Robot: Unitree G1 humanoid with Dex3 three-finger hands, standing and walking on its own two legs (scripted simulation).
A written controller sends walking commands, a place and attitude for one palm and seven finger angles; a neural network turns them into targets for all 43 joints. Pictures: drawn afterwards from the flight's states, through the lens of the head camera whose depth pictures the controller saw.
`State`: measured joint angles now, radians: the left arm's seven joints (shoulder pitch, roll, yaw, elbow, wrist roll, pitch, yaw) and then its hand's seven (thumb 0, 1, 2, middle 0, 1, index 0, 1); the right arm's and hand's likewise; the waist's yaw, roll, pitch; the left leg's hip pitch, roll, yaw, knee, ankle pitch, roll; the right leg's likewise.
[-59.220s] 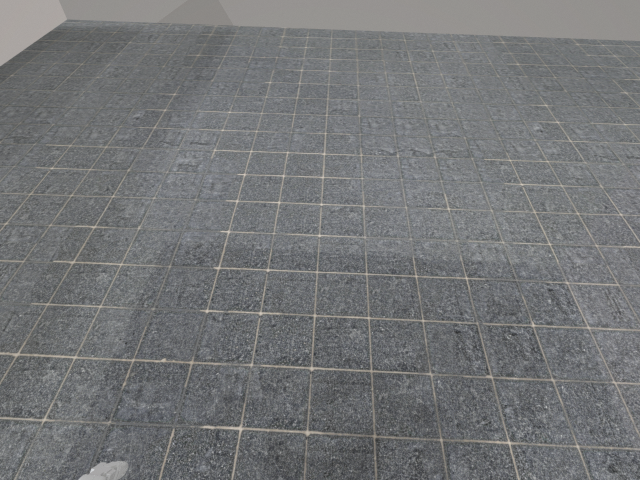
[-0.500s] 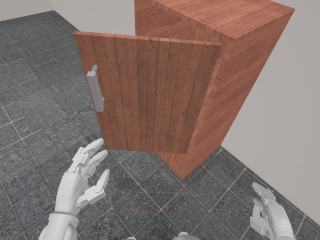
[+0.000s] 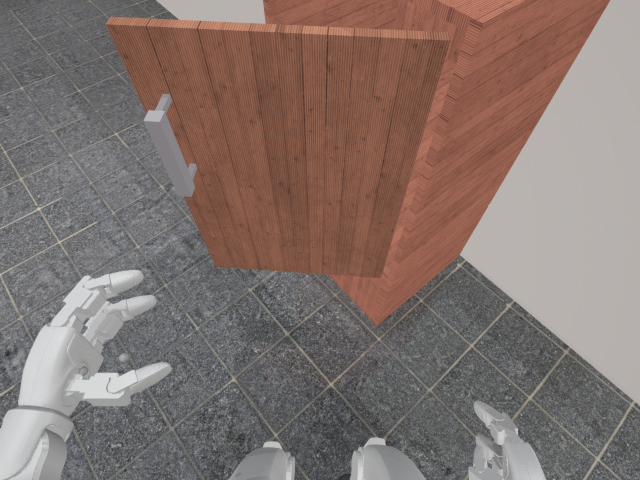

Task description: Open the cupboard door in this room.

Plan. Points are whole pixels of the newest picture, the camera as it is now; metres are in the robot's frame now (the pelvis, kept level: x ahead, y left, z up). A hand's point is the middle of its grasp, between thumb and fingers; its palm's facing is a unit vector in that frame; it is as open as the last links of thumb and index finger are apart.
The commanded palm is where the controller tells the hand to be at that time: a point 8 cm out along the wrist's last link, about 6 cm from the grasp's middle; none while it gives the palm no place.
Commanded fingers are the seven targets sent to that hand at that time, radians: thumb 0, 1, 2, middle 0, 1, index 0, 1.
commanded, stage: raise the hand with hooked fingers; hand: left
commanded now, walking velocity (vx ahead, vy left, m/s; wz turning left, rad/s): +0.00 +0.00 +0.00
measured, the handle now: (176, 148) +0.56 +0.24 +0.05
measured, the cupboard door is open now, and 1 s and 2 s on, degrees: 46 46 46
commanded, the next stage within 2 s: move the hooked fingers beside the handle in 1.22 s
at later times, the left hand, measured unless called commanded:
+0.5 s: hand (59, 330) +0.27 +0.30 +0.06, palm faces -0.02 -1.00 -0.05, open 13.8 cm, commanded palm +0.25 +0.35 +0.07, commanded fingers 0.00 -0.50 0.30 -0.30 -1.20 -0.30 -1.20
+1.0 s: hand (24, 305) +0.29 +0.34 +0.07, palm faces -0.04 -1.00 -0.04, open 14.0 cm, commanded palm +0.26 +0.38 +0.07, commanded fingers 0.00 -0.50 0.30 -0.30 -1.20 -0.30 -1.20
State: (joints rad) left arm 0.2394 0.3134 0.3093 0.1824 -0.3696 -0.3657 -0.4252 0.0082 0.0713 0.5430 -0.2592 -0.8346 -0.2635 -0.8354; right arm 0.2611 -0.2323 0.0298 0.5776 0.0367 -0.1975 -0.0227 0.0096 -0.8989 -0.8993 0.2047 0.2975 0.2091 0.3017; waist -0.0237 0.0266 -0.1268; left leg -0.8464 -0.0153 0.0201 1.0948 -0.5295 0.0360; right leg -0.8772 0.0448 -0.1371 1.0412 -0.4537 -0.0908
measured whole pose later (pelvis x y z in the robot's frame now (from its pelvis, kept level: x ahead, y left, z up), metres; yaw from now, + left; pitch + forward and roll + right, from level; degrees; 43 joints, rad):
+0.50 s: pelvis +0.00 +0.04 +0.01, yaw +0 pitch +14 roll -3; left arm 0.09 0.38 0.35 0.31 -0.37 -0.37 -0.48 -0.01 -0.46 0.32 -0.30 -1.17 -0.30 -1.17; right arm 0.24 -0.26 0.04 0.52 0.04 -0.21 -0.03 0.01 -0.90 -0.90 0.20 0.30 0.21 0.30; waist 0.00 0.01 -0.12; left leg -0.77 -0.04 0.03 1.04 -0.51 0.09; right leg -0.79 0.02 -0.12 0.96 -0.42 -0.04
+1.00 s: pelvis +0.00 +0.06 +0.02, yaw -1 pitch +14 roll -4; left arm -0.02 0.45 0.42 0.44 -0.37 -0.35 -0.56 -0.01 -0.50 0.30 -0.30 -1.20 -0.30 -1.20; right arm 0.31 -0.30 0.02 0.55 0.03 -0.19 -0.02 0.01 -0.90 -0.90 0.20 0.30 0.21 0.30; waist -0.02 0.01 -0.11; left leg -0.75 -0.06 0.05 0.98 -0.48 0.11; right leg -0.76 0.01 -0.10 0.90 -0.38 -0.01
